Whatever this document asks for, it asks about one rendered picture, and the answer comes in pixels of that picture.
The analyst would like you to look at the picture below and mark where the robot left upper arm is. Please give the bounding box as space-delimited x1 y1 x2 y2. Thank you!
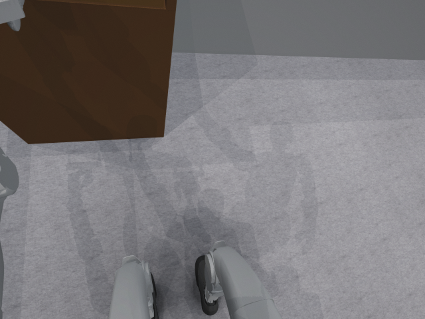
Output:
0 147 19 319

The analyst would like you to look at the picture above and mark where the right robot thigh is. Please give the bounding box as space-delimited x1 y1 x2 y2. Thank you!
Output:
205 247 283 319

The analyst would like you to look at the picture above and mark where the cabinet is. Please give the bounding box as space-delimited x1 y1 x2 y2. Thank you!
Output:
0 0 177 144

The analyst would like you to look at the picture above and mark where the robot left hand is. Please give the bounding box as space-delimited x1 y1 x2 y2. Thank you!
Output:
0 0 25 31

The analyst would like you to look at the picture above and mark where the robot right shin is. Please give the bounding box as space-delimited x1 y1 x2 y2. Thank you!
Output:
204 241 226 302

